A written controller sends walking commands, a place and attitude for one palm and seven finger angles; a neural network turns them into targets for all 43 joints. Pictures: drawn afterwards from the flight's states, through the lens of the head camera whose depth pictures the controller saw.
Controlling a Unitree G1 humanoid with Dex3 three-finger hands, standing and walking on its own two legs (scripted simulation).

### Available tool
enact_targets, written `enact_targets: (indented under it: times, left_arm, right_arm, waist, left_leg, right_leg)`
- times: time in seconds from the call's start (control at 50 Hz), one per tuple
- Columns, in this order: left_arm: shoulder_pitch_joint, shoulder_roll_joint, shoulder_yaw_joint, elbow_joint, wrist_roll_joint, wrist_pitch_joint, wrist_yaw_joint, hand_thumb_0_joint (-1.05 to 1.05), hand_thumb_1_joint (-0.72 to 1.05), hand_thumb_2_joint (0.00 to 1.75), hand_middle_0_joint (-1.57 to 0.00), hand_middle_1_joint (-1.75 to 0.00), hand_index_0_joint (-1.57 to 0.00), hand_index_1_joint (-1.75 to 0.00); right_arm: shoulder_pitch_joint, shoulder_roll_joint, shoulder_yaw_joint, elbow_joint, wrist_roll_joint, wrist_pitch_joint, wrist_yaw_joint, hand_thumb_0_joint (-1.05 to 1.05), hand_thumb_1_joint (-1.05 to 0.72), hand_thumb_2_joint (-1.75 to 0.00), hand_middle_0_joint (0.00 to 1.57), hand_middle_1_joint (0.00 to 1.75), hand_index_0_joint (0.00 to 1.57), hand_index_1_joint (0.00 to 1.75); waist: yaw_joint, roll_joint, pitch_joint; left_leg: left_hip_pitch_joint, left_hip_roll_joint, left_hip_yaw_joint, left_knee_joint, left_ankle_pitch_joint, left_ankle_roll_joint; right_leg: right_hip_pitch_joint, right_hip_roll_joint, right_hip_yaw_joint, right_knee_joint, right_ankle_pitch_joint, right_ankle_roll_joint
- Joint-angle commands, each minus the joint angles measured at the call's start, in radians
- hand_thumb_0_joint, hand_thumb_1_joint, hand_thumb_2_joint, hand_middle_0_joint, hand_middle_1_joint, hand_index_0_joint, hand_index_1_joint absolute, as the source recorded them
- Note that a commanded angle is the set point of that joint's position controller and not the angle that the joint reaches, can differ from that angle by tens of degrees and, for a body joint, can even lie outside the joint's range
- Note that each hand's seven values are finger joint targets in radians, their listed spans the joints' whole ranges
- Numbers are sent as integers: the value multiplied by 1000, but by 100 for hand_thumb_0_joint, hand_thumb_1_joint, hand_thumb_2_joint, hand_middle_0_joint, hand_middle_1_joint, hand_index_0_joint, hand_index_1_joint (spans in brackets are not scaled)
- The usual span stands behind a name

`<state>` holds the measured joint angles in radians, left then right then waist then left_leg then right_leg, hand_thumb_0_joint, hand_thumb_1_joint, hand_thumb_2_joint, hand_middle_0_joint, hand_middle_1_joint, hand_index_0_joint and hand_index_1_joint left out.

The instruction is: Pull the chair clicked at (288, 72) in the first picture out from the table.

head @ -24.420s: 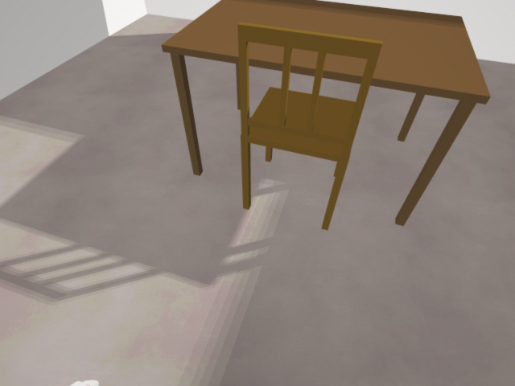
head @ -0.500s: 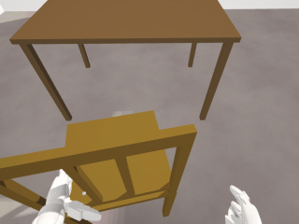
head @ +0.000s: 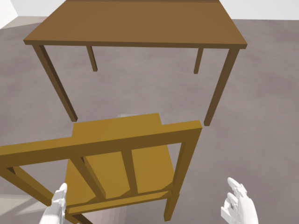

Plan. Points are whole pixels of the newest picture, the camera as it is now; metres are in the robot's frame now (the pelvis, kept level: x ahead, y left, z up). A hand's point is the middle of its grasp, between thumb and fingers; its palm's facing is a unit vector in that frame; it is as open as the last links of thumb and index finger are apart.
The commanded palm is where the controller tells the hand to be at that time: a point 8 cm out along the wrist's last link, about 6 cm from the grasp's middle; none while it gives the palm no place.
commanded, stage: draw the fingers out of the gap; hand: left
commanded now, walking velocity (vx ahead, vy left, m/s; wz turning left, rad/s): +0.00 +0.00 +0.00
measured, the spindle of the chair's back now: (92, 179) +0.25 +0.18 -0.02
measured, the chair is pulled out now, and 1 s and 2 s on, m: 0.60 0.60 0.59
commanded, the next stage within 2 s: draw the hand back to the body in 0.16 s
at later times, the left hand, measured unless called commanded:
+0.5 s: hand out of the picture +0.13 +0.19 +0.03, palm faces +0.11 -0.99 -0.12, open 17.5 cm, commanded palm +0.08 +0.25 +0.05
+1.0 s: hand (44, 212) +0.14 +0.22 +0.09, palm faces +0.16 -0.90 -0.40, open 15.6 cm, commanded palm +0.11 +0.27 +0.14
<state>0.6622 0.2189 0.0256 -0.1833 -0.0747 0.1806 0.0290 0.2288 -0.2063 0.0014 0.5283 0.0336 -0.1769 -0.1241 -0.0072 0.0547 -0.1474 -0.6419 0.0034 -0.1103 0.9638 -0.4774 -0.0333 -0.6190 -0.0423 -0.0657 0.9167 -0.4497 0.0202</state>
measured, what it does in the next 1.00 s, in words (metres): stands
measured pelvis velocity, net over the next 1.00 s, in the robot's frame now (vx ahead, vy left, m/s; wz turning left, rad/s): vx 0.00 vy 0.00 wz -0.02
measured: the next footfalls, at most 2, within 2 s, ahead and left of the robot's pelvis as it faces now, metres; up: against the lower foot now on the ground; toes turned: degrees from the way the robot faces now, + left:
none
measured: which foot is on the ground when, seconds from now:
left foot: down 0.00-1.00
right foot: down 0.00-1.00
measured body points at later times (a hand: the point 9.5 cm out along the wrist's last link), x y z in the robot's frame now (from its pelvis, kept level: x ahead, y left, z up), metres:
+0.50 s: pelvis -0.01 +0.00 -0.02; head +0.01 -0.01 +0.43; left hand +0.12 +0.24 +0.04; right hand +0.17 -0.24 -0.08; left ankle +0.01 +0.14 -0.69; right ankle +0.01 -0.14 -0.69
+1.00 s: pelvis +0.00 +0.00 +0.02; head -0.02 -0.01 +0.47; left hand +0.13 +0.26 +0.11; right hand +0.18 -0.22 -0.04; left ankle +0.00 +0.14 -0.69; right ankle +0.00 -0.14 -0.69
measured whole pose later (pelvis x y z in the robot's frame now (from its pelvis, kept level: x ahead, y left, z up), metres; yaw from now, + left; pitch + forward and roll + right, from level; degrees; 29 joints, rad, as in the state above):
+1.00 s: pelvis +0.00 +0.00 +0.02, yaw -1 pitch +0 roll -2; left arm 0.74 0.37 0.11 -0.43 -0.06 0.05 0.08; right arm 0.22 -0.20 0.03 0.58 0.04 -0.18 -0.15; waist 0.04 0.07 -0.05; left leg -0.39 0.03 -0.09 0.82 -0.43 -0.03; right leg -0.36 -0.02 -0.06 0.75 -0.38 0.02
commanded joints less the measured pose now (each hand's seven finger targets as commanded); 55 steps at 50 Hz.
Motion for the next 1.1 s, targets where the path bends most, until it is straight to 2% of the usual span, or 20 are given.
enact_targets:
  times: [0.0, 0.04, 0.08, 0.14, 0.26, 0.28, 0.32, 0.36, 0.42, 0.48, 0.54, 0.66, 0.76, 0.78, 0.8, 0.82, 0.9, 0.96, 1.02, 1.08]
  left_arm:
    - [73, 92, 42, -232, 6, -61, 5, 0, -55, 20, 0, 0, 0, 0]
    - [113, 100, 61, -223, 2, -61, 5, 0, -55, 20, 0, 0, 0, 0]
    - [118, 107, 61, -241, 4, -65, 3, 0, -55, 20, 0, 0, 0, 0]
    - [173, 111, 76, -250, 3, -74, 0, 0, -55, 20, 0, 0, 0, 0]
    - [198, 118, 73, -280, 2, -88, -11, 0, -55, 20, 0, 0, 0, 0]
    - [123, 69, 78, -387, -84, -197, -35, 0, -55, 20, 0, 0, 0, 0]
    - [146, 128, 137, -351, -98, -282, -60, 0, -55, 20, 0, 0, 0, 0]
    - [133, 147, 166, -362, -113, -341, -83, 0, -55, 20, 0, 0, 0, 0]
    - [141, 125, 177, -315, -144, -428, -136, 0, -55, 20, 0, 0, 0, 0]
    - [128, 131, 201, -270, -181, -504, -210, 0, -55, 20, 0, 0, 0, 0]
    - [131, 144, 232, -266, -244, -560, -295, 0, -55, 20, 0, 0, 0, 0]
    - [123, 190, 313, -329, -275, -481, -283, 0, -55, 20, 0, 0, 0, 0]
    - [21, 202, 298, -390, -262, -441, -254, 0, -37, 29, -2, -4, -2, -4]
    - [88, 370, 358, -397, -65, -344, -79, 0, -33, 31, -3, -5, -3, -5]
    - [104, 255, 275, -475, -45, -300, -11, 0, -30, 32, -4, -5, -4, -5]
    - [89, 237, 255, -470, -18, -269, 38, 0, -26, 34, -4, -6, -4, -6]
    - [11, 285, 277, -507, 19, -227, 125, 0, -12, 41, -6, -9, -6, -9]
    - [-68, 338, 316, -543, 28, -226, 150, 0, -1, 46, -7, -11, -7, -11]
    - [-97, 339, 323, -559, 31, -229, 160, 0, 10, 51, -9, -14, -9, -14]
    - [-141, 363, 351, -572, 31, -225, 170, 0, 21, 57, -10, -16, -10, -16]
  right_arm:
    - [-87, -124, -50, -178, 6, -61, -9, 0, -90, -90, 20, 30, 20, 30]
    - [-92, -122, -55, -176, 6, -61, -12, 0, -90, -90, 20, 30, 20, 30]
    - [-89, -122, -55, -180, 7, -62, -14, 0, -90, -90, 20, 30, 20, 30]
    - [-89, -116, -63, -184, 9, -63, -16, 0, -90, -90, 20, 30, 20, 30]
    - [-91, -112, -65, -188, 14, -69, -28, 0, -90, -90, 20, 30, 20, 30]
    - [-68, -107, -62, -176, 13, -91, -30, 0, -90, -90, 20, 30, 20, 30]
    - [-62, -109, -70, -144, 16, -110, -31, 0, -90, -90, 20, 30, 20, 30]
    - [-64, -103, -73, -127, 22, -123, -27, 0, -90, -90, 20, 30, 20, 30]
    - [-87, -97, -76, -111, 30, -131, -15, 0, -90, -90, 20, 30, 20, 30]
    - [-110, -102, -75, -108, 39, -135, 4, 0, -90, -90, 20, 30, 20, 30]
    - [-129, -110, -76, -124, 47, -145, 14, 0, -90, -90, 20, 30, 20, 30]
    - [-144, -109, -68, -147, 60, -147, 7, 0, -90, -90, 20, 30, 20, 30]
    - [-125, -119, -48, -134, 60, -173, -7, 0, -90, -90, 20, 30, 20, 30]
    - [-119, -102, -43, -121, 26, -120, -19, 0, -90, -90, 20, 30, 20, 30]
    - [-117, -88, -30, -149, 17, -102, -22, 0, -90, -90, 20, 30, 20, 30]
    - [-120, -84, -27, -138, 17, -82, -25, 0, -90, -90, 20, 30, 20, 30]
    - [-141, -93, -8, -120, 7, -51, -35, 0, -90, -90, 20, 30, 20, 30]
    - [-151, -103, 6, -105, 2, -56, -34, 0, -90, -90, 20, 30, 20, 30]
    - [-157, -102, 14, -90, -3, -68, -31, 0, -90, -90, 20, 30, 20, 30]
    - [-166, -105, 18, -62, -9, -83, -31, 0, -90, -90, 20, 30, 20, 30]
  waist:
    - [-11, -3, -41]
    - [-4, -38, -38]
    - [-4, -6, -34]
    - [6, -38, -51]
    - [5, -23, -28]
    - [-6, -38, -16]
    - [10, -29, -64]
    - [16, 24, -62]
    - [16, -20, -48]
    - [17, -14, -34]
    - [27, -36, -65]
    - [48, -6, -52]
    - [29, -6, 18]
    - [104, 29, -35]
    - [72, 32, 16]
    - [65, 39, 60]
    - [59, 52, 102]
    - [63, 94, 103]
    - [67, 109, 96]
    - [67, 87, 91]
  left_leg:
    - [33, -14, 40, -153, 178, 55]
    - [16, -14, 39, -144, 174, 56]
    - [12, -17, 41, -140, 166, 56]
    - [-1, -17, 41, -129, 165, 57]
    - [-30, -18, 43, -113, 126, 60]
    - [-36, -24, 48, -82, 152, 56]
    - [-29, -20, 51, -70, 166, 53]
    - [-25, -18, 54, -68, 179, 49]
    - [-44, -15, 52, -57, 171, 44]
    - [-66, -11, 51, -47, 148, 38]
    - [-66, -7, 50, -38, 149, 35]
    - [-4, -2, 42, -101, 136, 40]
    - [42, 5, 31, -159, 98, 42]
    - [109, 13, 42, -212, 96, 36]
    - [127, 10, 48, -234, 93, 33]
    - [146, 17, 49, -244, 96, 35]
    - [234, 21, 45, -306, 96, 40]
    - [282, 17, 33, -363, 111, 37]
    - [349, 17, 34, -404, 161, 36]
    - [391, 19, 32, -431, 223, 37]
  right_leg:
    - [49, 10, -25, -153, 100, -38]
    - [47, 12, -24, -153, 96, -38]
    - [41, 13, -21, -149, 85, -40]
    - [40, 15, -18, -143, 81, -41]
    - [20, 19, -7, -143, 29, -45]
    - [-15, 28, -22, -134, 55, -42]
    - [0, 32, -13, -116, 60, -45]
    - [8, 32, -7, -110, 72, -50]
    - [-3, 33, -8, -98, 67, -46]
    - [-6, 31, 9, -96, 38, -49]
    - [26, 25, 37, -98, 36, -49]
    - [90, 28, 35, -143, 17, -50]
    - [90, 36, 16, -191, -21, -47]
    - [186, 10, 56, -241, 7, -64]
    - [185, -2, 40, -262, 21, -60]
    - [179, 1, 32, -279, 26, -61]
    - [228, 2, 20, -351, 32, -59]
    - [289, 4, 15, -376, 61, -64]
    - [330, 2, 13, -398, 110, -61]
    - [379, 2, 15, -420, 172, -60]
